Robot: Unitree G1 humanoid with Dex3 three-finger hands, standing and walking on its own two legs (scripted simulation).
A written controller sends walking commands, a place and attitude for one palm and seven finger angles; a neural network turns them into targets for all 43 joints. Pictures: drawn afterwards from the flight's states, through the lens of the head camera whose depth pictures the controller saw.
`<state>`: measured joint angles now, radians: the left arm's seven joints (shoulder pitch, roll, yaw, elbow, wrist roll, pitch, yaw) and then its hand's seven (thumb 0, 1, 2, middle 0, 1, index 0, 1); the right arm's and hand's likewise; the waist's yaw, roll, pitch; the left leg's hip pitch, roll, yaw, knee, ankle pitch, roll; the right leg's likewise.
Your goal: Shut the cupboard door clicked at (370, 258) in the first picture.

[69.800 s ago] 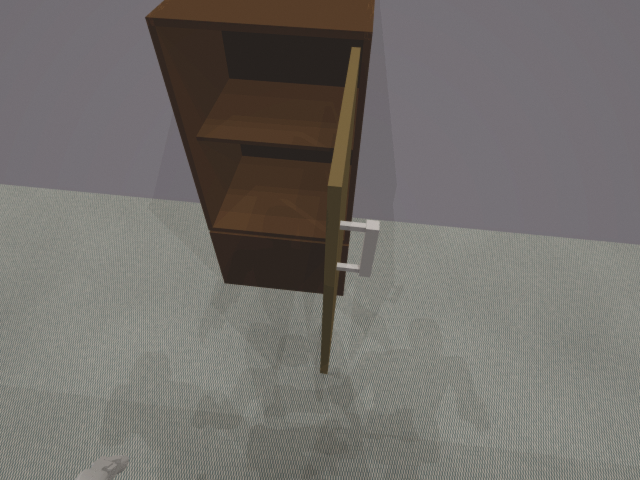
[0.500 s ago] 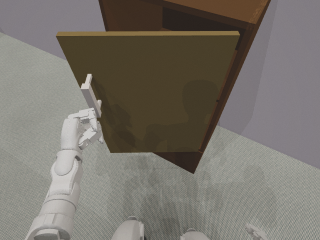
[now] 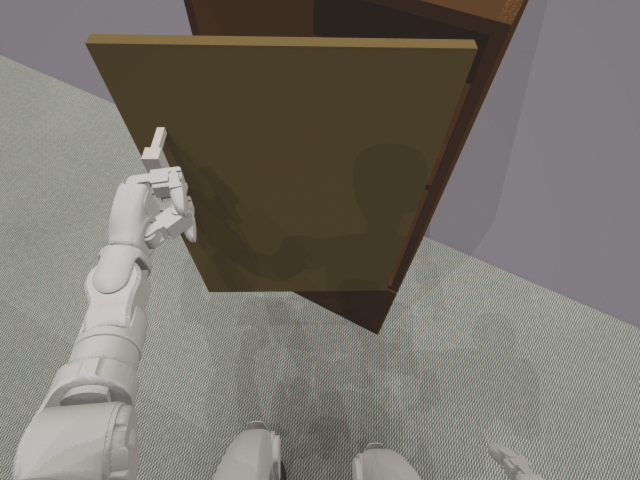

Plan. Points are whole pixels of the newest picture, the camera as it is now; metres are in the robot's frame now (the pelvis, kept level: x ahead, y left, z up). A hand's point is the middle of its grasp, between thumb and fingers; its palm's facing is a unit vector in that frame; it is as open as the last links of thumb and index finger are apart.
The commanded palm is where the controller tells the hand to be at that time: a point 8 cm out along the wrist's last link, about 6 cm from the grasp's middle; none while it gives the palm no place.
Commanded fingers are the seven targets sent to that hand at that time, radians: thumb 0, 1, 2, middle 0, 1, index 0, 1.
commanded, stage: push the door shut along its arc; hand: left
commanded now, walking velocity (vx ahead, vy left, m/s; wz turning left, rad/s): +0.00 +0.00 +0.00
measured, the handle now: (169, 175) +0.50 +0.21 +0.06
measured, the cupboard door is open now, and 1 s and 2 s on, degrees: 29 14 4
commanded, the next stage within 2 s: pull the fist back off the door in 1.54 s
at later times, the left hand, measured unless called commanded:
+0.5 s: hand (189, 186) +0.47 +0.18 +0.07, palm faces -0.16 -0.99 -0.02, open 3.1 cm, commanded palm +0.48 +0.21 +0.07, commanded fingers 0.00 0.90 0.90 -1.30 -1.50 -1.30 -1.50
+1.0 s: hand (242, 144) +0.55 +0.12 +0.07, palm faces -0.28 -0.96 -0.02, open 3.1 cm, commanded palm +0.55 +0.16 +0.07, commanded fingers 0.00 0.90 0.90 -1.30 -1.50 -1.30 -1.50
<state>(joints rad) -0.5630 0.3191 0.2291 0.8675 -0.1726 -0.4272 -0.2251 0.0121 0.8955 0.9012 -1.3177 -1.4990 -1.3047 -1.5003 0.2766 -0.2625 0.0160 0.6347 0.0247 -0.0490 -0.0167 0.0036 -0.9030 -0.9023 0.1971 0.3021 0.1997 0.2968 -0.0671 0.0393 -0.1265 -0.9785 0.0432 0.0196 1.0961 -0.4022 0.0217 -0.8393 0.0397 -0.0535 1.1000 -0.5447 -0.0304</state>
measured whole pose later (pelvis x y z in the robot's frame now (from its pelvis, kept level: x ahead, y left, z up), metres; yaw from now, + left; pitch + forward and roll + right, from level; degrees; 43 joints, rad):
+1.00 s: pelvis +0.00 +0.02 -0.03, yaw -3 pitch +26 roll -5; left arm -1.15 0.53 0.30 1.28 -0.05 -0.31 -0.35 0.01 0.90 0.90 -1.29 -1.50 -1.30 -1.50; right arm 0.40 -0.28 0.03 0.66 0.00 -0.05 0.02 0.00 -0.90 -0.90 0.20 0.30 0.20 0.30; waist -0.23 0.08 -0.13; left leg -1.27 0.07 0.01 1.24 -0.44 0.05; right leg -1.11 0.06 -0.06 1.21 -0.56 -0.01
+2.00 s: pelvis +0.00 +0.00 -0.04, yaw -3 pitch +29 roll -4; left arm -1.22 0.40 0.36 1.30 0.10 -0.28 0.16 0.01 0.89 0.91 -1.29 -1.50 -1.30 -1.50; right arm 0.47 -0.22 0.03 0.69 -0.09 -0.03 0.12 0.00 -0.90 -0.90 0.20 0.30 0.20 0.30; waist -0.26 0.11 -0.14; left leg -1.31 0.08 0.00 1.25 -0.44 0.02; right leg -1.16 0.07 -0.07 1.22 -0.57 -0.03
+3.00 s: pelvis +0.02 -0.01 +0.04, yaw -1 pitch +12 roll +0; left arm -0.39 0.19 0.18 0.66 -0.17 -0.34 -0.01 0.01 0.90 0.90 -1.30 -1.50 -1.30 -1.50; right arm 0.39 -0.25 -0.01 0.63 0.04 0.05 0.02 0.01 -0.90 -0.90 0.20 0.30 0.20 0.30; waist -0.06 0.06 -0.13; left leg -0.72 0.05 0.04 0.87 -0.35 0.00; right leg -0.61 0.05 -0.02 0.88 -0.48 -0.04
